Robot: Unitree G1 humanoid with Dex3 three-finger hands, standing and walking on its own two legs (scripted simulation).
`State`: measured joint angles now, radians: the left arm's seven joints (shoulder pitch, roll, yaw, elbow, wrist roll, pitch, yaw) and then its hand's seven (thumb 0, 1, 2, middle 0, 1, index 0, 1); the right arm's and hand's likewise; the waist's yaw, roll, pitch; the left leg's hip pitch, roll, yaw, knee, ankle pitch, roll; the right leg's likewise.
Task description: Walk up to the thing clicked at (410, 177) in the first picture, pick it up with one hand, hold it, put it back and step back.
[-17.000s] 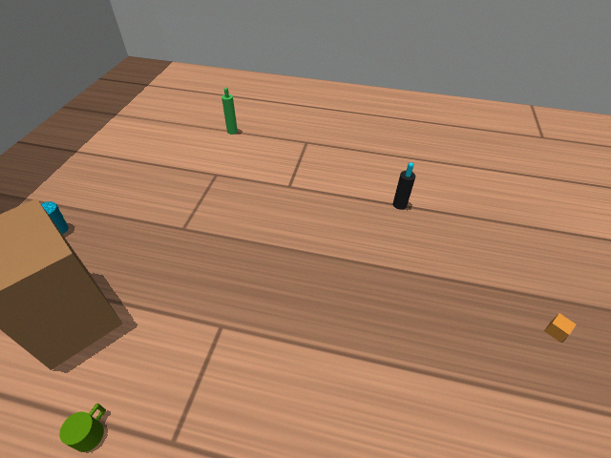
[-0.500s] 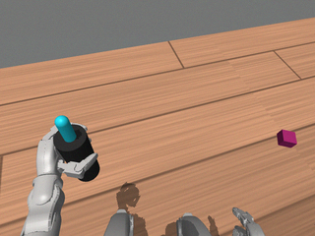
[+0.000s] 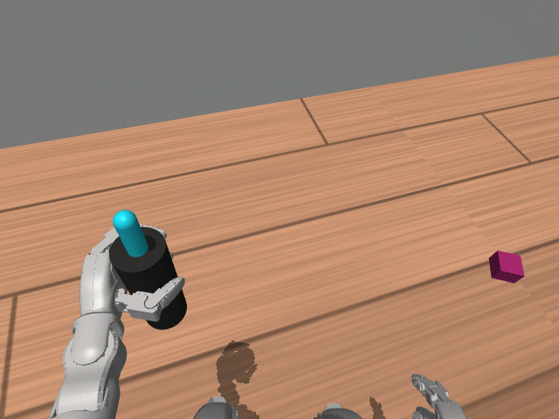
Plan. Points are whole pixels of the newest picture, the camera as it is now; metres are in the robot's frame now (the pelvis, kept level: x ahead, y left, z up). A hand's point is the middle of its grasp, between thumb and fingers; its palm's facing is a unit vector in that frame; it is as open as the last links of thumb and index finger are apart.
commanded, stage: lift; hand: left
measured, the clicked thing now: (148, 271) +0.33 +0.18 +0.02
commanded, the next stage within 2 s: hold in 0.28 s
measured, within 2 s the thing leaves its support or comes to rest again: neither
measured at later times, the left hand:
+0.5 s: hand (152, 263) +0.33 +0.17 +0.04, palm faces +0.15 -0.99 -0.02, open 9.3 cm
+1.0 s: hand (153, 262) +0.32 +0.17 +0.06, palm faces +0.15 -0.99 -0.02, open 9.3 cm
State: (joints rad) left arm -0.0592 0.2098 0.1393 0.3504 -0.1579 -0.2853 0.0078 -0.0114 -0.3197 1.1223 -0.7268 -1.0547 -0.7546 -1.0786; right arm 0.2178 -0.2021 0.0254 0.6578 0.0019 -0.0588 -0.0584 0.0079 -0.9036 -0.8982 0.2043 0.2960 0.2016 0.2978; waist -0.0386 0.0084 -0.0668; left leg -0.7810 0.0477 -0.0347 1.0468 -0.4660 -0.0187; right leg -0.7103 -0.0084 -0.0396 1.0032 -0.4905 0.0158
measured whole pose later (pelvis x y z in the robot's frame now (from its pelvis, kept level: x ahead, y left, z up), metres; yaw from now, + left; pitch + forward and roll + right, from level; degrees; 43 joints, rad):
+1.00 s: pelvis +0.00 +0.00 +0.02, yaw +0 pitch +6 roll -2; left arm -0.07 0.17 0.12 0.38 -0.14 -0.29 0.03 -0.01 -0.28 1.07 -0.73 -1.03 -0.76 -1.05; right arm 0.21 -0.20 0.01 0.67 0.00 -0.06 -0.04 0.01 -0.91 -0.90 0.20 0.30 0.20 0.30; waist -0.03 0.01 -0.02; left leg -0.59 0.04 -0.02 0.89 -0.40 -0.02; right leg -0.53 -0.01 -0.03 0.85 -0.43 0.02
